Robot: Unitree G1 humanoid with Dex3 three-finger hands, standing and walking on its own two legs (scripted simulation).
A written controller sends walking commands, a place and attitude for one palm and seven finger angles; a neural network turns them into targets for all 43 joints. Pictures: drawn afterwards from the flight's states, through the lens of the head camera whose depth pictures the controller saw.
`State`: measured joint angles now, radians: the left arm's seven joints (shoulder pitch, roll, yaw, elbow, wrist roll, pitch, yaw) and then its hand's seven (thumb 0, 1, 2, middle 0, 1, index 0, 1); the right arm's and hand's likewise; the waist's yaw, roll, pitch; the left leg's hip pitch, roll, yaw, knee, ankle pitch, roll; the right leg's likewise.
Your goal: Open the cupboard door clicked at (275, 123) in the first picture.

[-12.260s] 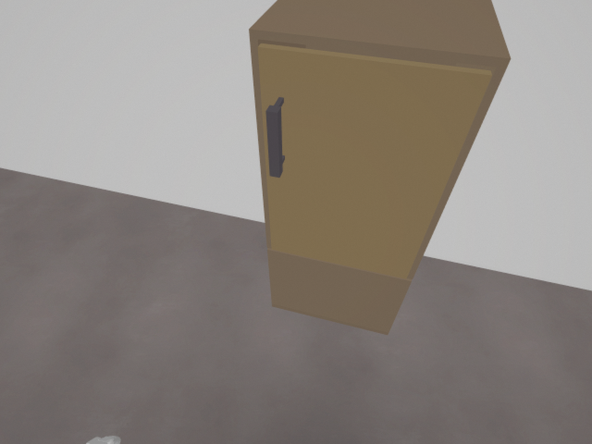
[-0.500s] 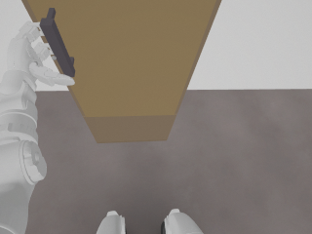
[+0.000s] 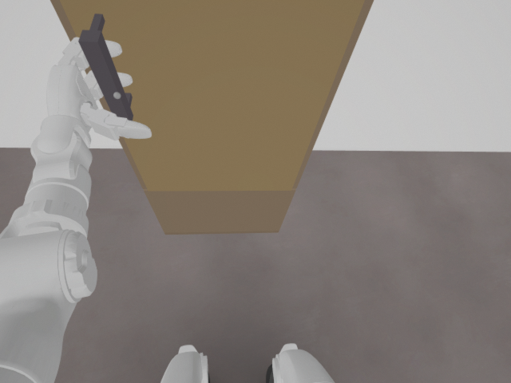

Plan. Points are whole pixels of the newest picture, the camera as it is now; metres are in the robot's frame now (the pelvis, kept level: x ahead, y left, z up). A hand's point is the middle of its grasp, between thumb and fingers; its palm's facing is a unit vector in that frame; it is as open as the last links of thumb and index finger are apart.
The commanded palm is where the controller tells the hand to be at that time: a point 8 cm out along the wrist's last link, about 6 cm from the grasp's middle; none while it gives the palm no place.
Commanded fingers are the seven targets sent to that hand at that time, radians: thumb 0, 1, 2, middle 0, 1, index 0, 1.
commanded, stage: slide the fingers in behind the handle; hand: left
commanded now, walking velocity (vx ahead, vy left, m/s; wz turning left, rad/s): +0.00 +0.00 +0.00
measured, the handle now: (112, 74) +0.57 +0.18 +0.10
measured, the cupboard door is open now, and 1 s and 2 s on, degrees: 0 0 25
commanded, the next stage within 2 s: close the thumb around the handle in 0.38 s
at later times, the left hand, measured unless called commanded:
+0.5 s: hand (121, 95) +0.52 +0.16 +0.11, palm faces +0.00 -1.00 -0.01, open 13.9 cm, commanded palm +0.51 +0.19 +0.11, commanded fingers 0.00 -0.39 0.35 -0.31 -1.21 -0.31 -1.21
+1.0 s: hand (126, 97) +0.52 +0.16 +0.10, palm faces +0.00 -1.00 +0.00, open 7.2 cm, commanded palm +0.49 +0.19 +0.11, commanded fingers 0.00 0.90 0.90 -0.40 -1.35 -0.40 -1.35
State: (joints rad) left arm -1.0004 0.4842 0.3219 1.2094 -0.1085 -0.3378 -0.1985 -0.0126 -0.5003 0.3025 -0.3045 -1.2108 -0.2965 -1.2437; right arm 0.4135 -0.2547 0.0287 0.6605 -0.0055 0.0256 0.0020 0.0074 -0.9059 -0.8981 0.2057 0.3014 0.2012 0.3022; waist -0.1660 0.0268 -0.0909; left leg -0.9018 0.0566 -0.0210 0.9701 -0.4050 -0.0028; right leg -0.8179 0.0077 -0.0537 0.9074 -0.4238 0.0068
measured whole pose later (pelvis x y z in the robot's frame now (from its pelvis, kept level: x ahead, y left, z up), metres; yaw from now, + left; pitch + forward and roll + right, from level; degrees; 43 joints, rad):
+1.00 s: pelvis +0.01 +0.00 +0.00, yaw +0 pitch +19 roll -3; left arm -0.93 0.45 0.33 1.16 -0.12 -0.35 -0.19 0.00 0.48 0.72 -0.36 -1.31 -0.37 -1.31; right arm 0.41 -0.26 0.02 0.66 0.00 0.03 0.01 0.01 -0.91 -0.90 0.21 0.30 0.20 0.30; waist -0.16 0.04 -0.10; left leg -0.86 0.06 -0.01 0.95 -0.41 -0.01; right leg -0.79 0.01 -0.04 0.89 -0.43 0.00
